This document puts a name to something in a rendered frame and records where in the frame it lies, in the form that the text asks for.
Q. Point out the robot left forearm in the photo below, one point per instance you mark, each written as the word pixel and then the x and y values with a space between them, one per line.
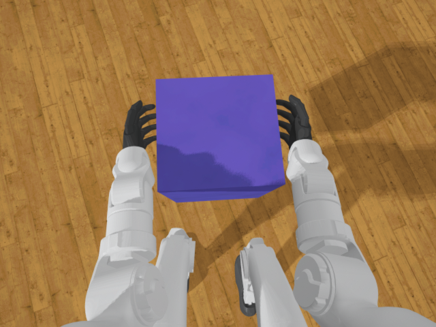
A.
pixel 129 231

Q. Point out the robot right hand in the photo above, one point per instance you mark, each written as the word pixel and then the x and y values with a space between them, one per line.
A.
pixel 299 127

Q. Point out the robot left upper arm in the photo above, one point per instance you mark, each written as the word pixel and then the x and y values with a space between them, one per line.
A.
pixel 129 296

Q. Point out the robot right forearm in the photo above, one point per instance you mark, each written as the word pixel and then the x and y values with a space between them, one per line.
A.
pixel 321 225

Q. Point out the carton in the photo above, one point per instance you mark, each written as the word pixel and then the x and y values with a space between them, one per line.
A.
pixel 217 138

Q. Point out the robot left hand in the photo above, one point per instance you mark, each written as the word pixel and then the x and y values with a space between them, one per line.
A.
pixel 133 134

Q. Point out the robot right shin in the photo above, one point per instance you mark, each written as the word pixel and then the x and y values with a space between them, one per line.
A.
pixel 248 294

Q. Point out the robot left shin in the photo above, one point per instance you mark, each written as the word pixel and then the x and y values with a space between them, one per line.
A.
pixel 175 231

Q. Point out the robot shin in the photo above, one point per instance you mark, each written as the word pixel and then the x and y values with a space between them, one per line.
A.
pixel 248 294
pixel 175 231

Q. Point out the robot right upper arm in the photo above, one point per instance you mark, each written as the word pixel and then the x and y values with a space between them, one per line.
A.
pixel 340 291

